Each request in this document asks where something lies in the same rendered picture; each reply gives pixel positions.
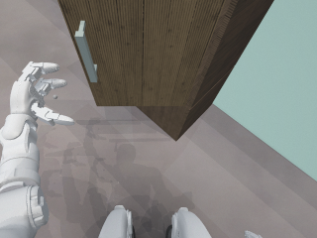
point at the robot left thigh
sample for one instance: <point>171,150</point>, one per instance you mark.
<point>118,224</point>

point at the handle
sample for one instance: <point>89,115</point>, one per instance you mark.
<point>91,68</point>

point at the robot thigh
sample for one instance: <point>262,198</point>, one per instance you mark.
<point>186,224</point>
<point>118,224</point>

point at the left robot hand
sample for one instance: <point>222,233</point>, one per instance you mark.
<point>24,94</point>

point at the left robot upper arm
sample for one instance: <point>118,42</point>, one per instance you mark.
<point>22,212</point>

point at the robot right thigh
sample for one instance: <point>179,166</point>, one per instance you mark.
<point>186,224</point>

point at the cupboard door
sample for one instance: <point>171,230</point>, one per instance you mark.
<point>148,52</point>

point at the robot left forearm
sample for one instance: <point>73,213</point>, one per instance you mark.
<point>20,161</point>

